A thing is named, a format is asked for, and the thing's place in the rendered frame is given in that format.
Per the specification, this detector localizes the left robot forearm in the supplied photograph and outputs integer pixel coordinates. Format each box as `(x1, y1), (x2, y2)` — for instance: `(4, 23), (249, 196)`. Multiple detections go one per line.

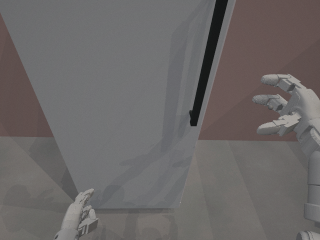
(53, 228), (79, 240)

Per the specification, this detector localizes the fridge door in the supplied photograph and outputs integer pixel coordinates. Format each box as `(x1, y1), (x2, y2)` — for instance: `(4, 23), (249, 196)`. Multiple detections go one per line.
(0, 0), (234, 209)

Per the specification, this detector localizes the robot left hand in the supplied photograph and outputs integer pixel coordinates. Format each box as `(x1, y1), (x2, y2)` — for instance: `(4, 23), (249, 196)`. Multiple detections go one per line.
(60, 188), (99, 238)

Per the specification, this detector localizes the right robot upper arm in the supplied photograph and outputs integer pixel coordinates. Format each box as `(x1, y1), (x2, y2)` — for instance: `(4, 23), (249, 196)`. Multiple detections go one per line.
(296, 230), (320, 240)

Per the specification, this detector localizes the handle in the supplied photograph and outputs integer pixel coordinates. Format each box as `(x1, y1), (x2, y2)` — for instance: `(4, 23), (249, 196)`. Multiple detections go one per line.
(189, 0), (228, 127)

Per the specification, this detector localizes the right robot forearm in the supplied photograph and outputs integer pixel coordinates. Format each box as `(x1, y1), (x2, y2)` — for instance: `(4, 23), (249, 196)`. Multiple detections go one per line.
(296, 118), (320, 228)

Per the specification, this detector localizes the robot right hand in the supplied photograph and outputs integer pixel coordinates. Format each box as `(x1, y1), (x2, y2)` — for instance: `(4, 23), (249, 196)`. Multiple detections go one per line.
(252, 74), (320, 137)

